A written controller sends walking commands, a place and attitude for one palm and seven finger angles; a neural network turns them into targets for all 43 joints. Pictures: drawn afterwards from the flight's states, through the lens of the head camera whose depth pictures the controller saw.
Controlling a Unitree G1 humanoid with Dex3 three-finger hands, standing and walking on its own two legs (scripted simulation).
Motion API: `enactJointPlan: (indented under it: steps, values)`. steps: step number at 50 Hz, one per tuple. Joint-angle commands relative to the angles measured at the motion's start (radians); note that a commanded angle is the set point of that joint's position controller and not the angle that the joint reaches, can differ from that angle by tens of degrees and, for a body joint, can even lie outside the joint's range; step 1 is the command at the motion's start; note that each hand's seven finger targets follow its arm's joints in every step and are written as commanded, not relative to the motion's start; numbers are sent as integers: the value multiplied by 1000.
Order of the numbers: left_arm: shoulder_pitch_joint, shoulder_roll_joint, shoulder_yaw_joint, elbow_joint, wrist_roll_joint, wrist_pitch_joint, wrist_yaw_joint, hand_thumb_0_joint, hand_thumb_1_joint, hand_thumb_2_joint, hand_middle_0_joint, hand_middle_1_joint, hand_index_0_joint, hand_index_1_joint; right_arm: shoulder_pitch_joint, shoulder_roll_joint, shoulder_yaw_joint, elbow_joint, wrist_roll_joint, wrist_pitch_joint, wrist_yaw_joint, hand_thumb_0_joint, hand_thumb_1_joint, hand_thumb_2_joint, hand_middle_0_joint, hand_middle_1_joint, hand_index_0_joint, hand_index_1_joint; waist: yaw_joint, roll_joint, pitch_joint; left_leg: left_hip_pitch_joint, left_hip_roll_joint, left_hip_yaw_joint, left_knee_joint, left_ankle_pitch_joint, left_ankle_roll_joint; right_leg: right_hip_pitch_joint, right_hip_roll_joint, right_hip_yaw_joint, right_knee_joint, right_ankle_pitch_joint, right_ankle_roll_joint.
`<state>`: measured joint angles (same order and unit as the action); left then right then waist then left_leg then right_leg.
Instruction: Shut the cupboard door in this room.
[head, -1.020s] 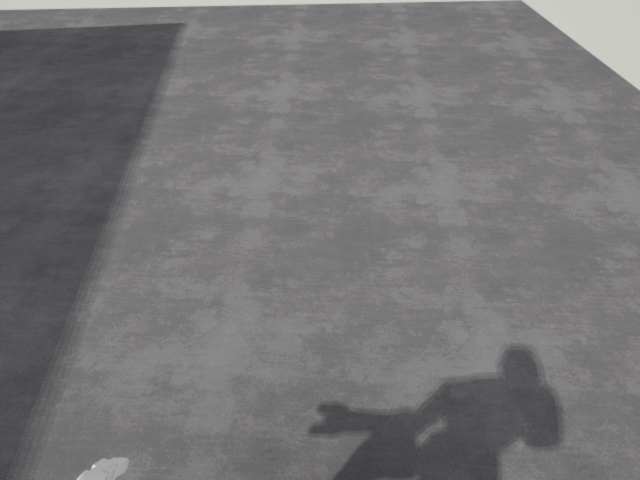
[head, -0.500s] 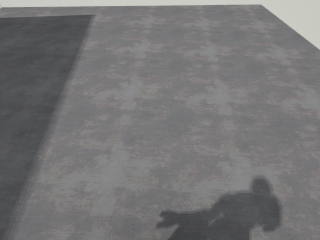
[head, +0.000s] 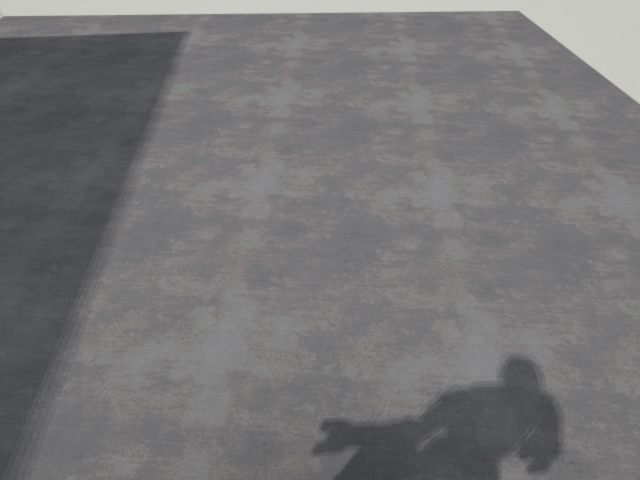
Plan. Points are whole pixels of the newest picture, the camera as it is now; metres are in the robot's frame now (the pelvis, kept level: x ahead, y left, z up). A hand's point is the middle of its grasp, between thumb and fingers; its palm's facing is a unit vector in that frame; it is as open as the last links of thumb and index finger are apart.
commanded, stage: turn or walk to find it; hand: left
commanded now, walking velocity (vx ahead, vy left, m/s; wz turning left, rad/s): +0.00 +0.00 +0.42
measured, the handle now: out of the picture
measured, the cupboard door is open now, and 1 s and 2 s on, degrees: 72 72 72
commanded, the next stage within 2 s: none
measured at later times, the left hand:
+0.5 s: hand out of the picture +0.03 +0.21 -0.17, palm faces +0.17 -0.95 -0.27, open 7.3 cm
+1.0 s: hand out of the picture -0.14 +0.20 -0.20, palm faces +0.45 -0.86 -0.24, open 7.3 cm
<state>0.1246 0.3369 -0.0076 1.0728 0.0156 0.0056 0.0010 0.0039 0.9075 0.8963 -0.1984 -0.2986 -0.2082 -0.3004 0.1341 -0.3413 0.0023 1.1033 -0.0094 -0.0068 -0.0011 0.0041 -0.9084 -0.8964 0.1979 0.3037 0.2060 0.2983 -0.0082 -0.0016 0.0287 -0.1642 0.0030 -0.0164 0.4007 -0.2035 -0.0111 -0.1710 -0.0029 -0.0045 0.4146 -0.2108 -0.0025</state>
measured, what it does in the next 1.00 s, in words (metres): steps on the spot, turning left: right foot, then left foot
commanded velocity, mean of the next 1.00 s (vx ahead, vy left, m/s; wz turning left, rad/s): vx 0.00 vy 0.00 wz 0.42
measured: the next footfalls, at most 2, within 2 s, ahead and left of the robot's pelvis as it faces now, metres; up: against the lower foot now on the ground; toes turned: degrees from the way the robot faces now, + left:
right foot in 0.54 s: +0.01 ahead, -0.12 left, +0.00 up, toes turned +12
left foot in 0.94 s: -0.08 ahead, +0.11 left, +0.00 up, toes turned +28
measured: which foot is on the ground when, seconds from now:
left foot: down 0.00-0.54, up 0.56-0.92, down 0.94-1.00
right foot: down 0.00-0.26, up 0.28-0.52, down 0.54-0.96, up 0.98-1.00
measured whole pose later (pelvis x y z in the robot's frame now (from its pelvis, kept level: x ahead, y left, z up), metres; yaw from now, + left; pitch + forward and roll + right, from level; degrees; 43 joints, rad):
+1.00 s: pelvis -0.06 +0.01 -0.02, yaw +25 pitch +1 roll +0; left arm 0.29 0.25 0.05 0.96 0.03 0.05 0.03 0.00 0.91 0.90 -0.20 -0.30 -0.21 -0.30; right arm 0.14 -0.23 -0.05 0.95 -0.01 0.03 0.01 0.00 -0.91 -0.90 0.19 0.30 0.20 0.30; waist 0.03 -0.07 0.08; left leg -0.27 -0.01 0.06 0.61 -0.36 0.03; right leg -0.34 -0.14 -0.13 0.81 -0.50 0.05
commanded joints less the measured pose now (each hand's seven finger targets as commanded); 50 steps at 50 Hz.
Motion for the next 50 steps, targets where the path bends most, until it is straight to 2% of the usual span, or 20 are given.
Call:
enactJointPlan:
  steps: [1,8,10,12,13,14,17,21,25,26,27,28,29,32,41,44,46,47,48,50]
  values:
    - [16,120,35,-70,-5,2,19,0,900,900,-200,-300,-200,-300,-8,-97,-26,-76,-7,2,-4,0,-900,-900,200,300,200,300,16,-10,-30,-86,93,-96,-8,91,31,-7,-140,86,-42,7,-7]
    - [48,129,57,-147,2,17,30,0,900,900,-200,-300,-200,-300,65,-62,-48,-137,-6,30,-1,0,-900,-900,200,300,200,300,4,-111,-67,-141,38,-57,201,61,19,-65,-256,112,-16,27,-68]
    - [31,118,60,-175,4,20,33,0,900,900,-200,-300,-200,-300,94,-54,-57,-150,-6,31,1,0,-900,-900,200,300,200,300,-12,-77,-67,-123,51,-82,190,73,28,-112,-243,65,46,21,-60]
    - [17,73,60,-197,2,26,33,0,900,900,-200,-300,-200,-300,114,-80,-65,-161,-14,27,3,0,-900,-900,200,300,200,300,-25,94,-41,-146,126,-255,46,108,77,-168,-117,-40,216,-108,4]
    - [18,42,56,-209,-2,26,33,0,900,900,-200,-300,-200,-300,126,-115,-74,-171,-17,21,-1,0,-900,-900,200,300,200,300,-26,218,-37,-130,219,-438,-68,158,144,-211,-24,-84,367,-202,37]
    - [14,39,56,-219,-1,23,36,0,900,900,-200,-300,-200,-300,143,-120,-82,-175,-12,16,-7,0,-900,-900,200,300,200,300,-29,249,-38,-91,262,-514,-110,241,206,-269,-19,-28,504,-339,35]
    - [33,9,63,-211,-4,16,34,0,900,900,-200,-300,-200,-300,136,-95,-86,-183,-13,16,-23,0,-900,-900,200,300,200,300,-14,156,-95,5,224,-445,-39,371,225,-313,-32,33,592,-319,39]
    - [47,-33,59,-216,-14,14,31,0,900,900,-200,-300,-200,-300,148,-82,-97,-193,-16,24,-27,0,-900,-900,200,300,200,300,-22,141,-120,22,192,-435,-9,415,217,-238,-7,19,412,-305,47]
    - [170,-25,71,-194,-15,10,35,0,900,900,-200,-300,-200,-300,102,-69,-106,-216,-9,37,-16,0,-900,-900,200,300,200,300,32,124,-116,-163,107,-394,34,186,131,35,10,-8,58,-79,44]
    - [201,17,82,-189,-5,5,39,0,900,900,-200,-300,-200,-300,99,-29,-105,-228,-1,40,-9,0,-900,-900,200,300,200,300,41,18,-101,-309,43,-328,116,0,76,162,-79,64,-61,-73,19]
    - [196,108,101,-202,13,-2,45,0,900,900,-200,-300,-200,-300,109,35,-97,-252,2,41,-5,0,-900,-900,200,300,200,300,41,-261,-53,-509,-88,-120,365,-243,-3,199,-359,366,-170,-173,-78]
    - [160,125,93,-229,7,4,43,0,900,900,-200,-300,-200,-300,66,6,-109,-263,-15,43,-4,0,-900,-900,200,300,200,300,52,-232,-11,-467,-70,-86,561,-325,-13,6,-459,385,-193,-116,-141]
    - [131,93,99,-235,5,-3,50,0,900,900,-200,-300,-200,-300,58,2,-113,-256,-15,54,-2,0,-900,-900,200,300,200,300,28,-232,-14,-442,-45,-103,664,-311,-9,-53,-424,382,-187,-66,-145]
    - [52,35,73,-245,6,-13,38,0,900,900,-200,-300,-200,-300,118,23,-110,-193,-12,64,16,0,-900,-900,200,300,200,300,-28,-145,48,-407,-10,-40,821,-147,-31,-101,-282,119,-128,55,-116]
    - [213,86,91,-186,20,-10,37,0,900,900,-200,-300,-200,-300,-32,46,-77,-221,-1,53,16,0,-900,-900,200,300,200,300,56,-177,-2,-303,13,67,457,-257,-46,62,-329,37,-24,389,-155]
    - [209,101,99,-170,19,-6,37,0,900,900,-200,-300,-200,-300,2,44,-71,-214,6,39,11,0,-900,-900,200,300,200,300,42,-205,-61,-186,-1,104,241,-211,-30,95,-327,0,71,518,-122]
    - [185,88,98,-173,5,2,34,0,900,900,-200,-300,-200,-300,86,1,-78,-194,1,26,10,0,-900,-900,200,300,200,300,-10,-122,-106,29,24,86,1,44,-6,-12,-281,-82,212,415,-37]
    - [197,34,93,-200,-2,8,28,0,900,900,-200,-300,-200,-300,124,-97,-99,-193,-10,15,7,0,-900,-900,200,300,200,300,-25,130,-152,206,237,-166,-39,339,75,-227,-178,-154,400,69,37]
    - [166,-18,73,-233,4,12,26,0,900,900,-200,-300,-200,-300,164,-160,-112,-186,-2,21,4,0,-900,-900,200,300,200,300,-36,290,-132,220,406,-323,-27,711,195,-379,-101,-124,567,-440,72]
    - [72,-8,76,-225,3,30,35,0,900,900,-200,-300,-200,-300,168,-122,-107,-167,-7,17,-21,0,-900,-900,200,300,200,300,-55,224,-111,156,356,-287,-7,690,224,-406,-108,-9,715,-383,74]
